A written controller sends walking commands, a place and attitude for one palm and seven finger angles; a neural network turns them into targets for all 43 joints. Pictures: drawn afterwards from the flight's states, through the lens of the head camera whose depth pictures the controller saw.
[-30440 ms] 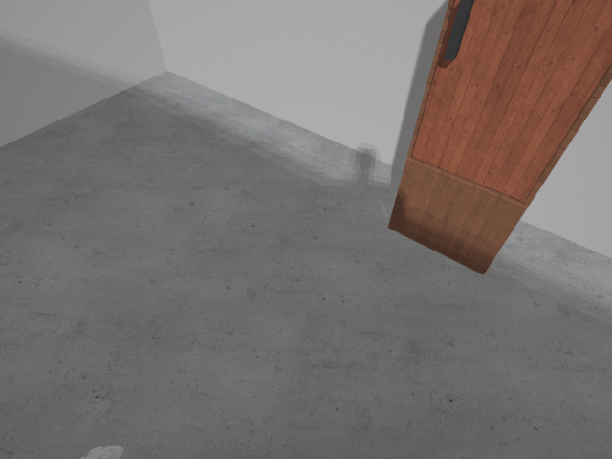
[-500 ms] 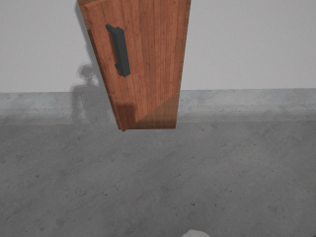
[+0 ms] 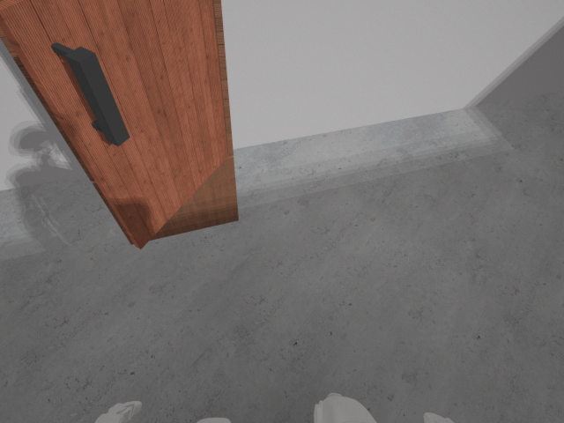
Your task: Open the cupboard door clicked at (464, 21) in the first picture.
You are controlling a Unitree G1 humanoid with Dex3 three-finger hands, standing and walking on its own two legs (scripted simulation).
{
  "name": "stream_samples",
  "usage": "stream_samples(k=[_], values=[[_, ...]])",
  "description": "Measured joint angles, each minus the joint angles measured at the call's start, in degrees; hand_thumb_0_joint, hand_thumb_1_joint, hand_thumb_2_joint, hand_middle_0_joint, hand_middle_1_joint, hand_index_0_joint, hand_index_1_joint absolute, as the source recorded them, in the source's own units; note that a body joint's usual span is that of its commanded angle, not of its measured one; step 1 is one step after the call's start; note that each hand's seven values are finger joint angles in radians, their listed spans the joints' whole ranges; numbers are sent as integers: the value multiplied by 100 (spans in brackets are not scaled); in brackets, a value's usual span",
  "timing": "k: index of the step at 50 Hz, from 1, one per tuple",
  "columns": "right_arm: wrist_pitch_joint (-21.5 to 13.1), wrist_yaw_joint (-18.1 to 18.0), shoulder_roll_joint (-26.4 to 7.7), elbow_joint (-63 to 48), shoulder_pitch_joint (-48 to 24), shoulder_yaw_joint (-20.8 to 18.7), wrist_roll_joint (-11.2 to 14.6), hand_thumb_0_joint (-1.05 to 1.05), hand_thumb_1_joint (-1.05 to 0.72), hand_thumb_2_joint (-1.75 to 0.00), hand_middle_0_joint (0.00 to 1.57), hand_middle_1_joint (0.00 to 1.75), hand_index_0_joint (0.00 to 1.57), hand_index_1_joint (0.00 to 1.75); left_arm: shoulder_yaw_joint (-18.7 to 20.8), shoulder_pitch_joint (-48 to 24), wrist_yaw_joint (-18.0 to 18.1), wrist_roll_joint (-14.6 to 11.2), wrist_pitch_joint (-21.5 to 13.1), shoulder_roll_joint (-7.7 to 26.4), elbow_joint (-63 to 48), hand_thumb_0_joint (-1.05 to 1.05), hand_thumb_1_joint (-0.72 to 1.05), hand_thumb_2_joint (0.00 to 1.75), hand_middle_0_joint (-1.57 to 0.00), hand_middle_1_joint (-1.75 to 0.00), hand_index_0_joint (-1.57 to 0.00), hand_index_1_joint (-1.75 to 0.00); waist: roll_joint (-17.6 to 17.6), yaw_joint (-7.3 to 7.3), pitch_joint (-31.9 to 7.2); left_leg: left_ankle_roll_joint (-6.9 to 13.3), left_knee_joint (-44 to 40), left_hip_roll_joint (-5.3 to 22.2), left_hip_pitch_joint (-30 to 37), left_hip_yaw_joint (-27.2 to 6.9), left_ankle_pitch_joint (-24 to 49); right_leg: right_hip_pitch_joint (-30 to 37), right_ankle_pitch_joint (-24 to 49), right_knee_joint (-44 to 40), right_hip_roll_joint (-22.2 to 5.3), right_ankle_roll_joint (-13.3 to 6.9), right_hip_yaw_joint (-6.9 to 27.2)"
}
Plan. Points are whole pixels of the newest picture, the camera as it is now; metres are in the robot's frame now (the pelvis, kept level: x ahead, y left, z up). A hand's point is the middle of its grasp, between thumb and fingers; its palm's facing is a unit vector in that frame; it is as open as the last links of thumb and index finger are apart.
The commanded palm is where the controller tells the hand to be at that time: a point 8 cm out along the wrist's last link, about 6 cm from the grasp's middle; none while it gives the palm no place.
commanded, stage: walk to a spot facing it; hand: left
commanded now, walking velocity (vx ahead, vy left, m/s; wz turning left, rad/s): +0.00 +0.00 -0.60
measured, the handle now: (91, 96) +0.52 +0.35 +0.11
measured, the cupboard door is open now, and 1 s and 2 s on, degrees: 43 43 43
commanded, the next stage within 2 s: none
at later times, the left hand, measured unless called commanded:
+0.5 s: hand (191, 397) +0.16 +0.16 -0.18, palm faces -0.31 -0.93 -0.20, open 7.3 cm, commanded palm none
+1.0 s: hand (239, 352) +0.24 +0.09 -0.18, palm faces -0.59 -0.79 -0.17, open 7.4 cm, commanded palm none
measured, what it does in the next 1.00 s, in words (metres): steps on the spot, turning right: right foot, then left foot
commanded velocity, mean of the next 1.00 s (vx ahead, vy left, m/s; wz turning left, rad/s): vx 0.11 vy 0.00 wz -0.60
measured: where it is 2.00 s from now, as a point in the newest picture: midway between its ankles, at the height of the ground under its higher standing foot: (388, 384)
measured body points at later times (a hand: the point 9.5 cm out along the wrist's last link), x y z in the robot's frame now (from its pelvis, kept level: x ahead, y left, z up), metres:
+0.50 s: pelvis +0.02 -0.01 -0.01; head +0.08 -0.01 +0.44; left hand +0.18 +0.21 -0.16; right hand +0.00 -0.28 -0.14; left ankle +0.06 +0.11 -0.74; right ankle -0.03 -0.13 -0.69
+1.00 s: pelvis +0.07 -0.04 -0.01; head +0.12 -0.05 +0.44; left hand +0.27 +0.13 -0.17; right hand -0.03 -0.29 -0.13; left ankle +0.13 +0.06 -0.74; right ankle -0.03 -0.14 -0.68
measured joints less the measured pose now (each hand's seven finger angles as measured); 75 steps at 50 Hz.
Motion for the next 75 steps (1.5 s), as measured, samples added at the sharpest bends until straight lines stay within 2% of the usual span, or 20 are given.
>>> stream_samples(k=[5, 7, 10, 13, 20, 23, 27, 33, 35, 39, 42, 46, 48, 52, 58, 63, 65, 67, 69, 75], values=[[63, 56, -60, 97, 225, -30, 9, 0, -90, -90, 20, 30, 20, 30, -62, -46, -64, -14, -59, 1, -148, 1, 91, 90, -20, -30, -20, -30, 188, -60, -20, -163, 76, 300, 108, 304, -119, 590, 340, -1400, -133, -98, -331], [108, 88, -97, 78, 355, -63, 54, 0, -90, -90, 20, 30, 20, 30, -99, 31, -73, -4, -141, 76, -232, 1, 91, 90, -20, -30, -20, -30, 122, -108, -107, -232, 525, 326, -57, 466, -337, 1020, 1323, -2415, -221, -290, -232], [269, 83, -281, 148, 231, -145, 135, 1, -90, -90, 20, 30, 20, 30, -117, -9, 45, 10, -217, 13, -164, 0, 91, 90, -20, -30, -20, -30, 247, -143, 15, -239, 2083, 205, -653, 59, -1336, 900, 1011, -2198, -102, -374, -15], [328, 59, -343, 207, 75, -194, 162, 1, -91, -90, 20, 30, 20, 30, -117, 40, 150, 30, -172, -56, -116, 0, 91, 90, -20, -30, -20, -30, 218, -184, 106, -271, 2853, -3, -1042, -123, -1326, 940, 1049, -2352, -13, -331, 206], [151, 77, -233, 28, 82, -146, 182, 1, -91, -90, 20, 30, 20, 30, -126, 221, 145, 17, -57, -86, 22, 0, 91, 90, -20, -30, -20, -30, -35, -201, -75, -191, 621, -296, -496, -108, -471, 833, 1244, -2538, 150, -193, 759], [20, 30, -147, 36, 180, -80, 75, 0, -91, -90, 20, 30, 20, 30, -101, 158, 81, -23, 17, -41, 53, 1, 91, 90, -20, -30, -20, -30, -57, -196, -96, 51, 496, -177, -471, -44, -70, 393, 201, -1360, 202, -177, 573], [-9, 30, -5, 115, 407, 6, 1, 0, -91, -90, 20, 30, 20, 30, -60, -20, 0, -10, 21, 0, 54, 1, 91, 90, -20, -30, -20, -30, -13, -174, -77, 4, 198, 56, -197, 85, -54, 125, -174, -219, 40, -75, -17], [76, 85, -60, 199, 623, -25, 37, 0, -90, -90, 20, 30, 20, 30, -123, -76, -65, -25, -118, -37, -153, 1, 91, 90, -20, -30, -20, -30, 234, -204, -153, -210, 343, 431, -76, 363, -224, 992, 853, -2240, -80, -229, -417], [160, 110, -102, 197, 638, -68, 95, 1, -90, -90, 20, 30, 20, 30, -125, -33, -12, -6, -232, 25, -183, 1, 91, 90, -20, -30, -20, -30, 107, -195, -239, -264, 1137, 338, -363, 386, -857, 1063, 1327, -2557, -190, -415, -118], [309, 161, -267, 290, 375, -179, 115, 1, -91, -90, 20, 30, 20, 30, -139, 63, 83, 17, -237, -106, -90, 0, 91, 90, -20, -30, -20, -30, 233, -207, -182, -267, 2612, 79, -963, -78, -1233, 1079, 963, -2484, -43, -299, 92], [213, 211, -240, 200, 254, -197, 121, 1, -91, -90, 20, 30, 20, 30, -130, 242, 102, 44, -266, -112, 9, 0, 91, 90, -20, -30, -20, -30, 51, -168, -210, -268, 2106, -102, -953, -18, -1111, 1199, 1093, -2766, -51, -267, 361], [-94, 203, -256, -33, 287, -142, 79, 1, -91, -90, 20, 30, 20, 30, -112, 549, 22, 12, -220, -130, 155, 0, 91, 90, -20, -30, -20, -30, 1, -143, -382, -121, 312, -178, -390, 67, -531, 1026, 547, -2340, 62, -301, 651], [-246, 143, -185, -42, 330, -100, 9, 1, -91, -90, 20, 30, 20, 30, -70, 560, -38, 14, -135, -98, 262, 1, 91, 90, -20, -30, -20, -30, -53, -175, -362, 81, 449, -118, -340, 235, -294, 605, 9, -1189, 28, -321, 470], [-372, 122, -8, 94, 729, 2, -21, 0, -91, -90, 20, 30, 20, 30, -15, 333, -164, 71, -129, -24, 305, 1, 91, 90, -20, -30, -20, -30, -111, -199, -327, 67, -156, 18, 214, 470, -159, -181, 557, 284, -232, -234, -63], [-343, 121, 68, 511, 1305, 45, -20, 0, -91, -90, 20, 30, 20, 30, -81, -183, -258, 53, -182, -84, 105, 1, 92, 90, -20, -30, -20, -30, 19, -290, -228, -115, -869, 242, 1018, 905, -169, -452, 1224, -855, -446, -249, -481], [-235, 143, 30, 772, 1726, 32, -25, 0, -91, -90, 20, 30, 20, 30, -120, -607, -266, 57, -258, -78, -23, 1, 92, 90, -20, -30, -20, -30, 150, -504, -130, -384, -506, 488, 1422, 1209, -734, 76, 1187, -2064, -282, -487, -753], [-150, 187, 89, 871, 1894, 55, 64, 1, -91, -90, 20, 30, 20, 30, -126, -661, -227, 54, -463, 21, -151, 1, 91, 90, -20, -30, -20, -30, -42, -497, -180, -360, 941, 519, 965, 1104, -1146, 417, 1351, -2478, -311, -783, -593], [3, 203, 27, 981, 1620, 16, 119, 1, -91, -90, 20, 30, 20, 30, -96, -658, -99, -31, -593, -47, -171, 0, 91, 90, -20, -30, -20, -30, 73, -486, -31, -279, 2868, 455, 131, 437, -1341, 387, 1378, -2100, -191, -723, -565], [53, 200, -16, 954, 1257, -43, 108, 1, -91, -90, 20, 30, 20, 30, -117, -508, 9, -38, -582, -114, -119, 0, 91, 90, -20, -30, -20, -30, 161, -529, 21, -255, 3677, 396, -586, 96, -1029, 591, 1317, -2256, -52, -635, -527], [-97, 262, 81, 455, 422, -97, 63, 1, -91, -90, 20, 30, 20, 30, -161, 101, 59, 33, -535, -310, 324, 0, 91, 90, -20, -30, -20, -30, 41, -452, -190, -259, 2108, 299, -1422, 3, -260, 1267, 1437, -3165, 128, -555, -170]])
